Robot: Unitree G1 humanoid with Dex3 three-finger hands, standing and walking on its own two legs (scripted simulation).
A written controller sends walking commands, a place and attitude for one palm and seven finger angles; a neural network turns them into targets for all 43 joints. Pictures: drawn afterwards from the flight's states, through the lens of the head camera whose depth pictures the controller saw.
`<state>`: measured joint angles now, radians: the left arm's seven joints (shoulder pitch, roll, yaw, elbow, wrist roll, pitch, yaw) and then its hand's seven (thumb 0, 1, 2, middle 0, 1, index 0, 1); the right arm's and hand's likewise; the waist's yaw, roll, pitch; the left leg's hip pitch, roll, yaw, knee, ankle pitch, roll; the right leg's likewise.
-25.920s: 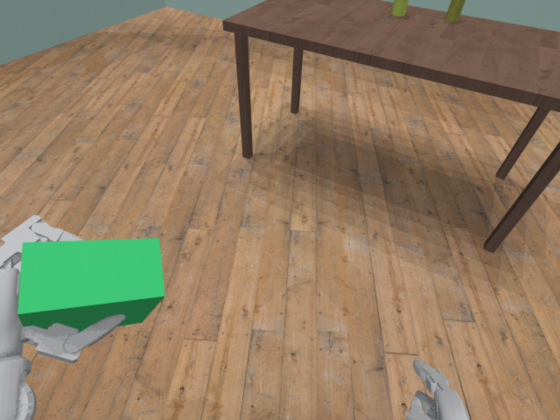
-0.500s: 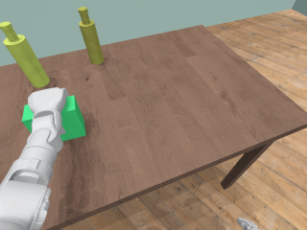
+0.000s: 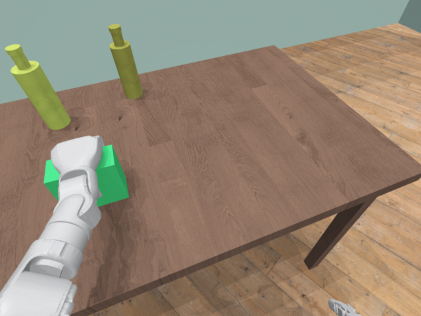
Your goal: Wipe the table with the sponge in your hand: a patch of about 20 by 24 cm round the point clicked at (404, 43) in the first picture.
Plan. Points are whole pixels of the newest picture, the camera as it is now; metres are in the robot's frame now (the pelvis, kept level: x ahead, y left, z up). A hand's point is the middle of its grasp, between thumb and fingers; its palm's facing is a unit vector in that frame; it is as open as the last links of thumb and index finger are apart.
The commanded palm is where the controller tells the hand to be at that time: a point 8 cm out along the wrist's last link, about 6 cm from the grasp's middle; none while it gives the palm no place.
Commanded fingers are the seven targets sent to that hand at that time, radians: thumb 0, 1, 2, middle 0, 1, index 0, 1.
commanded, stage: wipe back along the middle lane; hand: left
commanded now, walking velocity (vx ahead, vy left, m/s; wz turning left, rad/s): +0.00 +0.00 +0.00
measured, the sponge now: (93, 185) +0.37 +0.29 +0.02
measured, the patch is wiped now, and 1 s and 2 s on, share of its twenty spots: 0.45 0.70 0.75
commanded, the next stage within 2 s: slide across to the third lane in 1.28 s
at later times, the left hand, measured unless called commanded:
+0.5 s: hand (89, 187) +0.34 +0.27 +0.06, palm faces -0.01 -0.03 -1.00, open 10.0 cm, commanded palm +0.30 +0.25 +0.09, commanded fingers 0.00 0.10 1.30 -1.20 -1.60 -1.20 -1.60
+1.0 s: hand (92, 206) +0.30 +0.25 +0.06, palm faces +0.04 -0.06 -1.00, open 10.0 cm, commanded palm +0.25 +0.22 +0.09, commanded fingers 0.00 0.10 1.30 -1.20 -1.60 -1.20 -1.60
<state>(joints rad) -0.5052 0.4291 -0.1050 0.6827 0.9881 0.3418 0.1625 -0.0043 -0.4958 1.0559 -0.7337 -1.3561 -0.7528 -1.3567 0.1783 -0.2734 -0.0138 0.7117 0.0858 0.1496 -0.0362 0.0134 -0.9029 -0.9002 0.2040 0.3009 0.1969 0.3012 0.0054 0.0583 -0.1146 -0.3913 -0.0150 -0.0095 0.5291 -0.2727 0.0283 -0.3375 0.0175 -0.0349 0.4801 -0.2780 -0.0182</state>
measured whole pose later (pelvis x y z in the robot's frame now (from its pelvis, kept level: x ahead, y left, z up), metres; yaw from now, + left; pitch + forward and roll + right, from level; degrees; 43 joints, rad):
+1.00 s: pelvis +0.00 +0.00 +0.00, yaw -1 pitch +3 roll +0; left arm -0.12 0.35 -0.21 0.17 0.98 0.52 0.14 0.00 -0.48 1.06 -0.71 -1.37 -0.73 -1.37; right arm 0.06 -0.26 0.02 0.64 0.09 0.13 -0.01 0.02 -0.90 -0.90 0.20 0.30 0.20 0.30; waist 0.06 0.08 -0.10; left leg -0.30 -0.02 0.00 0.53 -0.29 0.03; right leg -0.26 0.01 -0.02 0.51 -0.30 -0.02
